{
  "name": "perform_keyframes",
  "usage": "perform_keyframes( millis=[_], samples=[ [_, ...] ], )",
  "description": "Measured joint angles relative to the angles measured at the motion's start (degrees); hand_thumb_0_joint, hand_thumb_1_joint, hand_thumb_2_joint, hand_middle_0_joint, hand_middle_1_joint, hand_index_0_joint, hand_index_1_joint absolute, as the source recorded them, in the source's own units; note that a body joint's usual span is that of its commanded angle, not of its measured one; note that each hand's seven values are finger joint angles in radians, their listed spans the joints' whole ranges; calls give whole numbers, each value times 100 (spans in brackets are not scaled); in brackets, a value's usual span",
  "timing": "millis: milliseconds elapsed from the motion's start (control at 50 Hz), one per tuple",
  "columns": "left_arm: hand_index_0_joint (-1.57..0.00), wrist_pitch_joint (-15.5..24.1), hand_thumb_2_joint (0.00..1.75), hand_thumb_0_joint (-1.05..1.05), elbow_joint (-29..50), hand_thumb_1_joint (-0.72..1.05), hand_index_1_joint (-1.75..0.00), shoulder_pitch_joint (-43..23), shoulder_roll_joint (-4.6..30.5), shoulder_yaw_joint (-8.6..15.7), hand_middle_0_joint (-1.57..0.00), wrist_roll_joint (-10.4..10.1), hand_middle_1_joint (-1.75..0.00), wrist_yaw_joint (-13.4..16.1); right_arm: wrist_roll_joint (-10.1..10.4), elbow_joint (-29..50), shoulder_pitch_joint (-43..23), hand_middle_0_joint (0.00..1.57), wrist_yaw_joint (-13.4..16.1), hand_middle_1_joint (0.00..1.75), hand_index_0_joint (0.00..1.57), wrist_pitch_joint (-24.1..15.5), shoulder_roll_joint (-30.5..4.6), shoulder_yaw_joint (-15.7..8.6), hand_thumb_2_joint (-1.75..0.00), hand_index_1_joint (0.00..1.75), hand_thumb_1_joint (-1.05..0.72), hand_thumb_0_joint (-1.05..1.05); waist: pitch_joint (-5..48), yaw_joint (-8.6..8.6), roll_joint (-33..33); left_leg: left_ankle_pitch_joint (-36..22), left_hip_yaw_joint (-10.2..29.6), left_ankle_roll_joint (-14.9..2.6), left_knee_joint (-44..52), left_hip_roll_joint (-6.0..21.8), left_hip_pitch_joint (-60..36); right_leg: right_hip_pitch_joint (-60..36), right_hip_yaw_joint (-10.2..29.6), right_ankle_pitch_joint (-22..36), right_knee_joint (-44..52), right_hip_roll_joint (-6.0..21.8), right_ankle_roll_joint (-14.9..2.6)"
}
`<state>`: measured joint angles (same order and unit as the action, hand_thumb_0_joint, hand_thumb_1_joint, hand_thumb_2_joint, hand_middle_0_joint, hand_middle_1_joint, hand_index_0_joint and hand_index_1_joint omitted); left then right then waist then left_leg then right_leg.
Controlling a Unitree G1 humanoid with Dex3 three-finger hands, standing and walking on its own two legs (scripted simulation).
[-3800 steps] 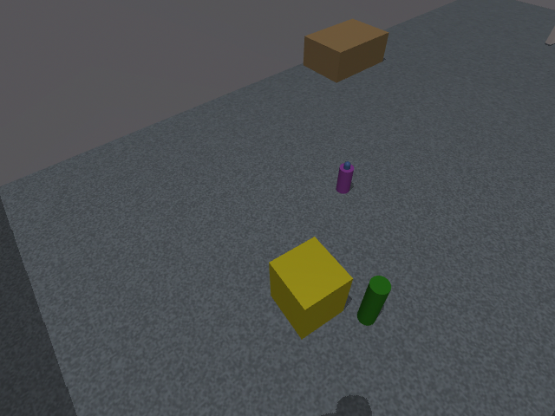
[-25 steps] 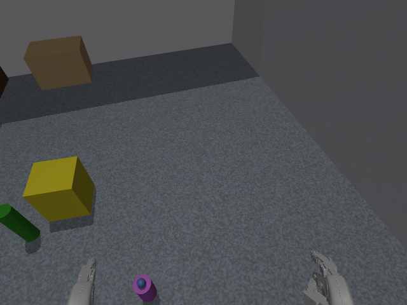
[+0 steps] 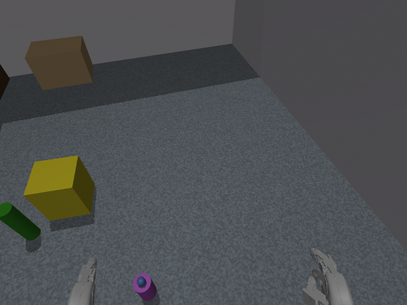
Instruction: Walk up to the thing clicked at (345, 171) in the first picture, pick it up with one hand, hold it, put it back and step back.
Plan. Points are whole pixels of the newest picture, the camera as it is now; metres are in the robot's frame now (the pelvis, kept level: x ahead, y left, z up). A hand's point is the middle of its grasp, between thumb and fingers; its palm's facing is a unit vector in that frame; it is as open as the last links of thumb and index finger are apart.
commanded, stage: home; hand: left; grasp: from the side
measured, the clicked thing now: (144, 286) +0.34 +0.25 -0.63
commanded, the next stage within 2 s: stand in 0.64 s
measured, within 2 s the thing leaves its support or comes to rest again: neither
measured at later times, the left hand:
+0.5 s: hand (109, 302) +0.17 +0.19 -0.05, palm faces +0.10 -0.95 -0.28, open 17.5 cm
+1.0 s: hand (111, 304) +0.17 +0.19 -0.06, palm faces +0.10 -0.96 -0.28, open 14.2 cm
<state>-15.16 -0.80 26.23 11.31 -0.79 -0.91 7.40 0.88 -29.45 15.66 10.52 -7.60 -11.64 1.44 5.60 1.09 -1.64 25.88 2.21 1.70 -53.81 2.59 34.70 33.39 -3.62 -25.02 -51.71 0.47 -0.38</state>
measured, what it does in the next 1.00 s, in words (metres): stands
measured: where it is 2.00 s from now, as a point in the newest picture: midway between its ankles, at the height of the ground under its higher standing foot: outside the picture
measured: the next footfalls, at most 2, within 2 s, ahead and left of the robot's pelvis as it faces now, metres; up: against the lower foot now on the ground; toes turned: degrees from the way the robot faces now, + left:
none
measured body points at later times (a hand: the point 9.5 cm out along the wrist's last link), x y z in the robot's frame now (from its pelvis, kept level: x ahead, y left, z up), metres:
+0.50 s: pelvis +0.00 +0.01 +0.00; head +0.02 +0.01 +0.45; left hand +0.16 +0.24 -0.03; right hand +0.16 -0.23 -0.07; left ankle +0.01 +0.14 -0.69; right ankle +0.01 -0.12 -0.69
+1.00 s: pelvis +0.00 +0.01 +0.00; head +0.02 +0.01 +0.45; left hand +0.16 +0.24 -0.04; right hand +0.16 -0.23 -0.07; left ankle +0.01 +0.14 -0.69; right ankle +0.01 -0.12 -0.69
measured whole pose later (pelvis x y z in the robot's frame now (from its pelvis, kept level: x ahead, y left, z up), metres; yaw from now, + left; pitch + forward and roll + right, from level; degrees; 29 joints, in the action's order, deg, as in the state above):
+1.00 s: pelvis +0.00 +0.01 +0.00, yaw +0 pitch +7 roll -2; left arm -14.7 -0.8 26.1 11.6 -1.1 -0.6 7.6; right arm 0.6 -29.8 16.0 10.4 -8.2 -11.3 1.7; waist 5.5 0.7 -1.8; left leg 26.2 1.9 1.2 -54.2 2.3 34.9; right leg 33.4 -3.2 -25.0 -51.6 0.7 0.2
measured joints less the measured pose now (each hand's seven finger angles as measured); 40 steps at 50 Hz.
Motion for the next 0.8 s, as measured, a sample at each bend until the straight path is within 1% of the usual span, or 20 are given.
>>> perform_keyframes(
  millis=[360,800],
  samples=[
    [-5,27,5,-1,3,-55,-6,-17,23,-22,-6,21,-6,20,-9,-13,43,20,-14,30,20,-48,50,42,-90,30,-91,1,-15,-22,-14,17,-42,-60,-22,-25,7,-9,44,24,34,23,59],
    [-6,60,6,-1,17,-54,-7,4,25,-9,-6,19,-7,6,-20,-16,25,20,-29,30,20,-40,21,12,-90,30,-91,1,-26,-22,-6,25,-33,-67,-43,-30,30,5,38,20,25,26,65]
  ],
)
